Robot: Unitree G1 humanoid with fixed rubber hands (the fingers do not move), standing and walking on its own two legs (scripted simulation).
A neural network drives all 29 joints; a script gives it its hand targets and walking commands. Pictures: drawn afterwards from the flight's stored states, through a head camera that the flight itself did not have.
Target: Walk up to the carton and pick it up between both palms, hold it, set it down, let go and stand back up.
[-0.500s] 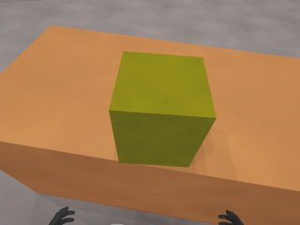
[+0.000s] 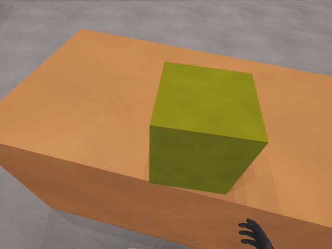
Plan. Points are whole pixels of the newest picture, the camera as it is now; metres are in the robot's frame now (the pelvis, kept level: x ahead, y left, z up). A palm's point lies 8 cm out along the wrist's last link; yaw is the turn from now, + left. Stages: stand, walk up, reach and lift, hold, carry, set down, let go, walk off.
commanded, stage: stand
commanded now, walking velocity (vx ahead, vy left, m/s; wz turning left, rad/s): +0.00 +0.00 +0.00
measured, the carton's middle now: (197, 132) +0.38 -0.06 +0.07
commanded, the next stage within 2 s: none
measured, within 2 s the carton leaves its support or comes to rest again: neither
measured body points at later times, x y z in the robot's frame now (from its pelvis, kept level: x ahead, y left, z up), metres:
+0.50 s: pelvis +0.00 +0.01 +0.00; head +0.01 +0.03 +0.45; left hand +0.05 +0.27 -0.14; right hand +0.11 -0.25 -0.10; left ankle +0.03 +0.11 -0.73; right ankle -0.02 -0.10 -0.73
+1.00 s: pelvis +0.00 +0.00 +0.00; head +0.01 +0.02 +0.45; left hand +0.04 +0.26 -0.14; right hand +0.11 -0.25 -0.11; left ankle +0.03 +0.11 -0.73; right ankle -0.02 -0.10 -0.73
